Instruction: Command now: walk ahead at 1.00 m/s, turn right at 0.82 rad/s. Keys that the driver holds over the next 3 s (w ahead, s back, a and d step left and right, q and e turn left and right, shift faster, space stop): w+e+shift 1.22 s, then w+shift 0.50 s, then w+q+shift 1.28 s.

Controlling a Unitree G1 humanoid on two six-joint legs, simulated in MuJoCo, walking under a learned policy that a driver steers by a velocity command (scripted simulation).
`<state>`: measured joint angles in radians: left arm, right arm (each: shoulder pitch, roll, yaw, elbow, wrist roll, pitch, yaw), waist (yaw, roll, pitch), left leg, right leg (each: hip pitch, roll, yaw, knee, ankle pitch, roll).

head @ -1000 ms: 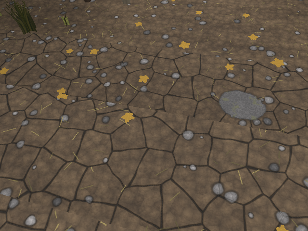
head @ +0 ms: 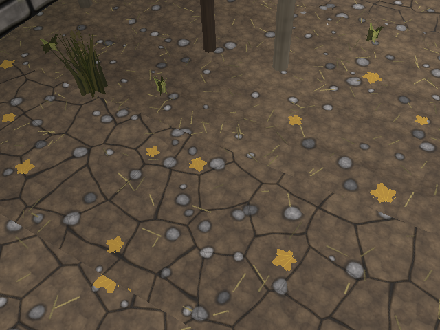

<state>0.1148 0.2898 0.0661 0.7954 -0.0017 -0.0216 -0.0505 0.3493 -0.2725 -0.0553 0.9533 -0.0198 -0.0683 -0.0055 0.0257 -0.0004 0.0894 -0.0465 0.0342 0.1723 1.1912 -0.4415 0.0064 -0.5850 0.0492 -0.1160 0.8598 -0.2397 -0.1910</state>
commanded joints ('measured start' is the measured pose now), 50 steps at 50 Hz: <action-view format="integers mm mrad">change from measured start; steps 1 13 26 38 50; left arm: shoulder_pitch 328 414 177 -128 188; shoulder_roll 250 184 84 8 161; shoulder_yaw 72 56 26 -59 22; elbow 19 37 10 -170 -54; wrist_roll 16 -5 10 33 34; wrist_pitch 38 -45 -28 30 13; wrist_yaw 22 49 98 -25 70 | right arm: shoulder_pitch -178 -374 225 90 -88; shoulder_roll -114 -102 -236 -41 -149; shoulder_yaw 4 13 -58 13 12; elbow -264 -312 -110 -30 -308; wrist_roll -14 -21 -35 19 -35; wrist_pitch -47 12 -28 -82 -35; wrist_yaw -2 21 6 1 -5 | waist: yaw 111 66 -220 6 -2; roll -149 -35 121 75 60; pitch -249 -128 -111 8 -12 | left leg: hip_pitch -892 -673 362 -122 -939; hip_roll -59 36 170 175 54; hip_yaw -251 -247 -325 -102 -264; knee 449 -277 -844 -960 286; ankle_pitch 5 566 1005 1046 -46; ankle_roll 3 -6 -53 -83 -62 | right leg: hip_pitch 915 635 78 -118 629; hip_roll -344 -102 151 -104 -287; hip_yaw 1068 534 411 46 785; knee -645 -448 917 259 -645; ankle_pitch -318 611 -460 222 -208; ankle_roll -243 -92 71 71 -264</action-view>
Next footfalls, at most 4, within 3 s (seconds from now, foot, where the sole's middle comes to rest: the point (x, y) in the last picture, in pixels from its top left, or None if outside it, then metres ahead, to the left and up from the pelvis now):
0.52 left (228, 275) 0.69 0.05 -0.88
0.92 right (303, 221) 0.90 -0.23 -0.88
1.24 left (337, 144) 1.29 -0.41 -0.88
1.66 right None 1.15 -0.85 -0.88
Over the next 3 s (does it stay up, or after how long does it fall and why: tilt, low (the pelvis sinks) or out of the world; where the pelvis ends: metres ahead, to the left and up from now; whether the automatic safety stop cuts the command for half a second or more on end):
stays up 1.73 -1.74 -0.15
